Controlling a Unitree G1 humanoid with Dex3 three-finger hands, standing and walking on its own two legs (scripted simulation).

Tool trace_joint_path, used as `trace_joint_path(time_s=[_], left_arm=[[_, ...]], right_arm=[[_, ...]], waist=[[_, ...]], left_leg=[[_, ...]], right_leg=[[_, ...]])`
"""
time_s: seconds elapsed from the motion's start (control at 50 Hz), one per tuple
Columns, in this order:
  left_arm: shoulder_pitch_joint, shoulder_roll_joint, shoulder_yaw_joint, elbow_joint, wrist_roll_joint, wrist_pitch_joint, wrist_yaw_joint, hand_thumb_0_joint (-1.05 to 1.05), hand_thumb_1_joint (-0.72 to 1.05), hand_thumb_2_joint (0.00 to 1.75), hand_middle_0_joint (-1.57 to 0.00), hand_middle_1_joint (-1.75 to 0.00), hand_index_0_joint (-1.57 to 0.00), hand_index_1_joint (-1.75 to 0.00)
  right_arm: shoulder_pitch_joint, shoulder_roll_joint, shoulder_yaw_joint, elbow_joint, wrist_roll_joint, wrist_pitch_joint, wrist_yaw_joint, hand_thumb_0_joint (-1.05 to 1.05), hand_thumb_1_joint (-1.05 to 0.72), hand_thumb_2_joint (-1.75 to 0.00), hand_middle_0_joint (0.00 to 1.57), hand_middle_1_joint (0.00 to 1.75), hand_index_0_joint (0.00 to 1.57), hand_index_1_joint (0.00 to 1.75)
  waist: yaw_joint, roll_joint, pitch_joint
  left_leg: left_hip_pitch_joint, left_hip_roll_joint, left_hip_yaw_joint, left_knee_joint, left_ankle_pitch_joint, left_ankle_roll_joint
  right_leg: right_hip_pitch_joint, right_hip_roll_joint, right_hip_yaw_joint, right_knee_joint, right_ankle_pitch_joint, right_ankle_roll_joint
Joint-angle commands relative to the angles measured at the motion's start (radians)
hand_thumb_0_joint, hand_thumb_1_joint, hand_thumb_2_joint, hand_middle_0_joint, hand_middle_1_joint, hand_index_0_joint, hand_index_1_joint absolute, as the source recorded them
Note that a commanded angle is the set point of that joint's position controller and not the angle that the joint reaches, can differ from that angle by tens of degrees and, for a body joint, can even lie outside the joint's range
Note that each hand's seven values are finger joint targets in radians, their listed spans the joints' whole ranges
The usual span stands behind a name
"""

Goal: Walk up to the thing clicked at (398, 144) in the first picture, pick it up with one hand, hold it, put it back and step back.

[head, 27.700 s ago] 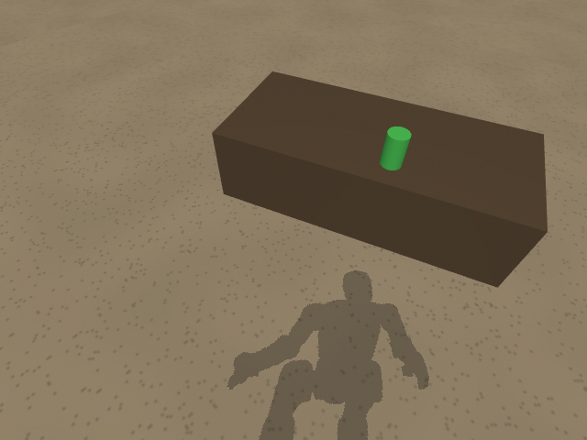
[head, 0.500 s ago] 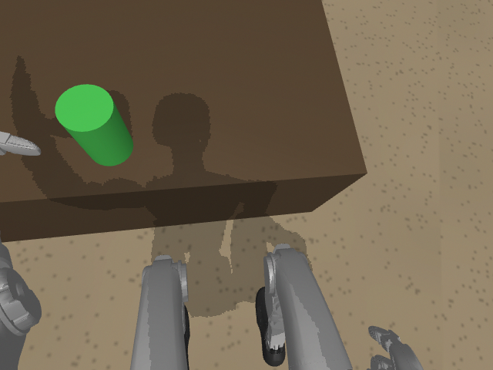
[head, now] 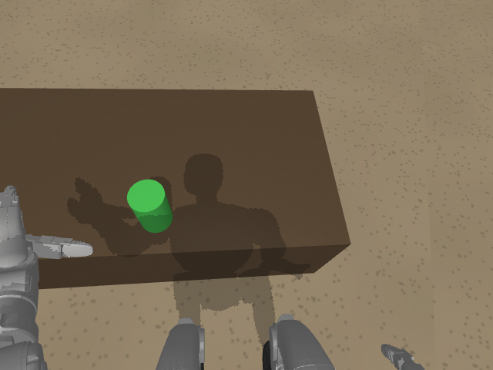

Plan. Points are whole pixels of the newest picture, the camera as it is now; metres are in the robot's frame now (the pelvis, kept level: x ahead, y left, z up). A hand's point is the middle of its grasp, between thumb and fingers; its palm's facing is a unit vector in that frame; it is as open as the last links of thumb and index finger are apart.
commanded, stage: home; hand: left
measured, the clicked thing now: (151, 207) +0.48 +0.20 -0.25
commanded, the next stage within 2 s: none
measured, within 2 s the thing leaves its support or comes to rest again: neither
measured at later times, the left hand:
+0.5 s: hand (121, 327) +0.20 +0.17 -0.02, palm faces +0.15 -0.95 -0.26, open 17.2 cm
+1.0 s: hand (126, 331) +0.19 +0.16 -0.02, palm faces +0.12 -0.95 -0.28, open 17.3 cm
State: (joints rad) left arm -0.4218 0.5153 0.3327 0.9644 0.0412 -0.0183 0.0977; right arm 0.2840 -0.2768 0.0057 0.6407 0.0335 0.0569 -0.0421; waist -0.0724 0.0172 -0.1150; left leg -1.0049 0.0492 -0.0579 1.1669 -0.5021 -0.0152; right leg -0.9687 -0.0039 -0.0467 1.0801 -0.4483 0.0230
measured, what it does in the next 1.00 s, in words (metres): stands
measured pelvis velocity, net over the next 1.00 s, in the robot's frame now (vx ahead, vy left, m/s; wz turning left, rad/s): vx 0.03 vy -0.02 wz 0.02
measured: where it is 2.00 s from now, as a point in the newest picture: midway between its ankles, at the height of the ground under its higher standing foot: outside the picture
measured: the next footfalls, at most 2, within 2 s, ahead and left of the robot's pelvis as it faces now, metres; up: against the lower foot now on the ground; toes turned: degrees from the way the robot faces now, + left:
none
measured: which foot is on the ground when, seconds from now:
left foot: down 0.00-1.00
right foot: down 0.00-1.00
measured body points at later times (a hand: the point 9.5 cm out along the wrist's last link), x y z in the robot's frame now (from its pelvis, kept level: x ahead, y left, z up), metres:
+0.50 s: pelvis +0.03 -0.01 +0.05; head +0.06 -0.01 +0.50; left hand +0.18 +0.22 +0.00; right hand +0.22 -0.24 -0.03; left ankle +0.03 +0.12 -0.65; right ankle +0.04 -0.14 -0.65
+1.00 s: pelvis +0.03 -0.02 +0.04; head +0.05 -0.02 +0.49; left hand +0.18 +0.21 +0.00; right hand +0.18 -0.26 -0.04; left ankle +0.03 +0.12 -0.65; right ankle +0.04 -0.14 -0.65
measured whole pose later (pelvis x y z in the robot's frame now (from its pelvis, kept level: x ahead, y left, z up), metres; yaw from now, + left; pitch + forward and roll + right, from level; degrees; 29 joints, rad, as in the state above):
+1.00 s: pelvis +0.03 -0.02 +0.04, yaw +1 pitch +7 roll -1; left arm 0.45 0.20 -0.01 0.05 -0.02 0.21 0.13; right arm 0.28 -0.22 0.01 0.52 0.02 -0.09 -0.15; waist -0.02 0.03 -0.09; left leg -0.59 0.05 -0.04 0.92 -0.46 -0.04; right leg -0.58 -0.01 -0.04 0.89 -0.44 0.00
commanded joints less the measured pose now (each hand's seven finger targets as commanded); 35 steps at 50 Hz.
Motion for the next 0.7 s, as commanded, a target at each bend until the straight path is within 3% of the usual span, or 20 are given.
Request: trace_joint_path(time_s=[0.0,0.02,0.04,0.1,0.14,0.18,0.24,0.26,0.28,0.34,0.42,0.46,0.5,0.54,0.58,0.62,0.68], left_arm=[[-0.021,0.119,-0.037,-0.302,-0.025,-0.018,0.037,0.0,-0.47,0.1,-0.06,-0.07,-0.06,-0.07],[0.003,0.148,-0.015,-0.375,-0.029,-0.014,0.05,0.0,-0.46,0.11,-0.06,-0.07,-0.06,-0.07],[0.066,0.14,-0.018,-0.402,-0.033,-0.005,0.058,0.0,-0.48,0.1,-0.06,-0.06,-0.06,-0.06],[0.132,0.071,-0.074,-0.579,-0.047,0.009,0.078,0.0,-0.51,0.08,-0.05,-0.06,-0.05,-0.06],[0.191,0.067,-0.075,-0.697,-0.051,0.017,0.09,0.0,-0.51,0.08,-0.05,-0.06,-0.05,-0.06],[0.356,-0.052,-0.149,-0.705,-0.061,0.039,0.087,0.0,-0.52,0.07,-0.05,-0.06,-0.05,-0.06],[0.535,-0.143,-0.219,-0.789,-0.072,0.065,0.08,0.0,-0.51,0.08,-0.05,-0.06,-0.05,-0.06],[0.621,-0.204,-0.263,-0.779,-0.073,0.078,0.072,0.0,-0.51,0.08,-0.05,-0.06,-0.05,-0.06],[0.662,-0.216,-0.278,-0.818,-0.077,0.087,0.069,0.0,-0.5,0.09,-0.05,-0.06,-0.05,-0.06],[0.715,-0.169,-0.266,-0.956,-0.072,0.103,0.066,0.0,-0.49,0.09,-0.06,-0.06,-0.06,-0.06],[0.747,-0.188,-0.289,-1.024,-0.069,0.117,0.057,0.0,-0.52,0.07,-0.05,-0.06,-0.05,-0.06],[0.738,-0.169,-0.276,-1.084,-0.066,0.119,0.056,0.0,-0.52,0.07,-0.05,-0.06,-0.05,-0.06],[0.764,-0.192,-0.288,-1.061,-0.061,0.128,0.053,0.0,-0.51,0.08,-0.05,-0.06,-0.05,-0.06],[0.735,-0.173,-0.272,-1.086,-0.058,0.129,0.055,0.0,-0.49,0.09,-0.06,-0.06,-0.05,-0.06],[0.805,-0.204,-0.292,-1.049,-0.056,0.14,0.052,0.0,-0.5,0.08,-0.05,-0.06,-0.05,-0.06],[0.78,-0.197,-0.294,-1.1,-0.055,0.141,0.053,0.0,-0.53,0.07,-0.05,-0.06,-0.05,-0.06],[0.834,-0.217,-0.305,-1.047,-0.053,0.159,0.054,0.0,-0.53,0.07,-0.05,-0.06,-0.05,-0.06]], right_arm=[[0.042,-0.135,-0.053,-0.119,0.014,-0.03,-0.039,0.0,-0.89,-0.9,0.2,0.3,0.2,0.3],[0.044,-0.137,-0.054,-0.128,0.018,-0.03,-0.046,0.0,-0.89,-0.9,0.2,0.3,0.2,0.3],[0.026,-0.129,-0.05,-0.142,0.019,-0.031,-0.053,0.0,-0.89,-0.9,0.2,0.3,0.2,0.3],[0.004,-0.105,-0.036,-0.171,0.017,-0.041,-0.075,0.0,-0.9,-0.9,0.2,0.3,0.2,0.3],[0.005,-0.092,-0.034,-0.166,0.014,-0.052,-0.092,0.0,-0.9,-0.9,0.2,0.3,0.2,0.3],[-0.021,-0.071,-0.028,-0.176,0.008,-0.064,-0.099,0.0,-0.9,-0.9,0.2,0.3,0.2,0.3],[-0.06,-0.068,-0.03,-0.208,0.009,-0.076,-0.1,0.0,-0.9,-0.9,0.2,0.3,0.2,0.3],[-0.061,-0.059,-0.031,-0.205,0.005,-0.079,-0.099,0.0,-0.9,-0.9,0.2,0.3,0.2,0.3],[-0.07,-0.059,-0.034,-0.215,0.006,-0.083,-0.096,0.0,-0.9,-0.9,0.2,0.3,0.2,0.3],[-0.087,-0.059,-0.035,-0.235,0.007,-0.092,-0.099,0.0,-0.9,-0.9,0.2,0.3,0.2,0.3],[-0.1,-0.046,-0.031,-0.259,0.003,-0.11,-0.109,0.0,-0.9,-0.9,0.2,0.3,0.2,0.3],[-0.104,-0.043,-0.027,-0.269,-0.002,-0.119,-0.114,0.0,-0.9,-0.9,0.2,0.3,0.2,0.3],[-0.101,-0.04,-0.027,-0.268,-0.008,-0.134,-0.119,0.0,-0.9,-0.9,0.2,0.3,0.2,0.3],[-0.099,-0.039,-0.025,-0.267,-0.012,-0.145,-0.125,0.0,-0.89,-0.9,0.2,0.3,0.2,0.3],[-0.097,-0.036,-0.026,-0.272,-0.016,-0.154,-0.126,0.0,-0.9,-0.9,0.2,0.3,0.2,0.3],[-0.096,-0.038,-0.027,-0.271,-0.016,-0.163,-0.126,0.0,-0.9,-0.9,0.2,0.3,0.2,0.3],[-0.096,-0.043,-0.031,-0.269,-0.016,-0.175,-0.124,0.0,-0.9,-0.9,0.2,0.3,0.2,0.3]], waist=[[0.022,0.1,-0.342],[0.035,0.104,-0.355],[0.045,0.111,-0.331],[0.037,0.163,-0.29],[0.049,0.162,-0.281],[0.046,0.111,-0.223],[0.053,0.08,-0.159],[0.049,0.051,-0.147],[0.05,0.04,-0.133],[0.053,0.01,-0.137],[0.029,-0.052,-0.074],[0.035,-0.006,-0.068],[0.028,-0.018,-0.075],[0.028,0.003,-0.085],[0.032,0.001,-0.1],[0.045,0.01,-0.11],[0.044,-0.012,-0.095]], left_leg=[[0.375,-0.018,0.028,-0.265,0.3,0.004],[0.4,-0.02,0.033,-0.284,0.304,0.004],[0.406,-0.023,0.039,-0.306,0.294,0.005],[0.483,-0.024,0.046,-0.355,0.311,0.0],[0.509,-0.024,0.048,-0.371,0.331,0.001],[0.491,-0.026,0.055,-0.382,0.337,0.006],[0.496,-0.024,0.055,-0.405,0.325,0.007],[0.492,-0.025,0.055,-0.406,0.328,0.007],[0.494,-0.025,0.056,-0.411,0.334,0.007],[0.507,-0.029,0.061,-0.404,0.367,0.012],[0.49,-0.036,0.075,-0.392,0.292,0.027],[0.497,-0.044,0.082,-0.396,0.253,0.026],[0.508,-0.043,0.079,-0.393,0.257,0.025],[0.506,-0.047,0.081,-0.379,0.26,0.027],[0.508,-0.05,0.082,-0.369,0.274,0.026],[0.519,-0.05,0.077,-0.374,0.286,0.023],[0.507,-0.049,0.073,-0.372,0.297,0.023]], right_leg=[[0.308,0.02,-0.017,-0.201,0.241,-0.054],[0.339,0.019,-0.014,-0.214,0.245,-0.055],[0.365,0.018,-0.012,-0.232,0.239,-0.053],[0.395,0.02,-0.009,-0.266,0.255,-0.054],[0.435,0.019,-0.008,-0.279,0.272,-0.053],[0.47,0.021,-0.013,-0.294,0.285,-0.048],[0.471,0.022,-0.023,-0.314,0.267,-0.048],[0.475,0.025,-0.028,-0.319,0.268,-0.046],[0.478,0.028,-0.032,-0.324,0.273,-0.043],[0.503,0.025,-0.027,-0.331,0.312,-0.035],[0.481,0.013,-0.013,-0.363,0.274,-0.016],[0.477,0.006,-0.004,-0.372,0.236,-0.018],[0.475,0.009,-0.005,-0.364,0.233,-0.018],[0.482,0.0,0.005,-0.366,0.249,-0.014],[0.492,-0.003,0.006,-0.362,0.266,-0.012],[0.5,-0.001,0.001,-0.355,0.27,-0.016],[0.492,0.003,-0.005,-0.353,0.279,-0.016]])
